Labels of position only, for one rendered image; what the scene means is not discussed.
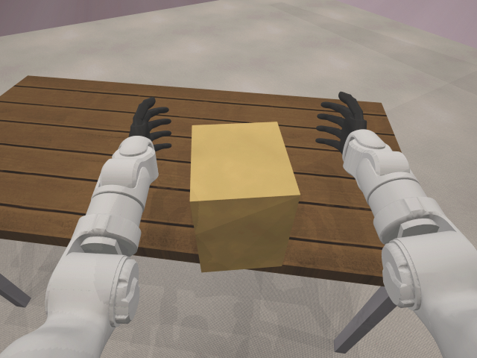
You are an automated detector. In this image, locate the table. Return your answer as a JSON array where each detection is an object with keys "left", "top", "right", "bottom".
[{"left": 0, "top": 75, "right": 402, "bottom": 354}]

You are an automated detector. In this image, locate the right robot upper arm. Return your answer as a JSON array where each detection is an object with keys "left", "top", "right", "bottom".
[{"left": 382, "top": 230, "right": 477, "bottom": 358}]

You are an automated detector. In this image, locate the robot right hand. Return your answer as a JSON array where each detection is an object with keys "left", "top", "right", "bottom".
[{"left": 315, "top": 92, "right": 367, "bottom": 154}]

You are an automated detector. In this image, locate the left robot upper arm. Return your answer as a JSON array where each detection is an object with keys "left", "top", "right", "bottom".
[{"left": 0, "top": 252, "right": 139, "bottom": 358}]

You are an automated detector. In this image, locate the robot left forearm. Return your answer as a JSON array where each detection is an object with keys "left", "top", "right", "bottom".
[{"left": 45, "top": 136, "right": 159, "bottom": 317}]

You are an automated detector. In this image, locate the robot right forearm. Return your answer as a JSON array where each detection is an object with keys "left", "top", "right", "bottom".
[{"left": 342, "top": 129, "right": 477, "bottom": 255}]

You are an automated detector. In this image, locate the robot left hand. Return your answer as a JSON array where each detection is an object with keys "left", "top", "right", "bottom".
[{"left": 129, "top": 97, "right": 171, "bottom": 151}]

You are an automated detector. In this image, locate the carton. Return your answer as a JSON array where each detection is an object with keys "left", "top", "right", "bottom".
[{"left": 190, "top": 122, "right": 300, "bottom": 272}]

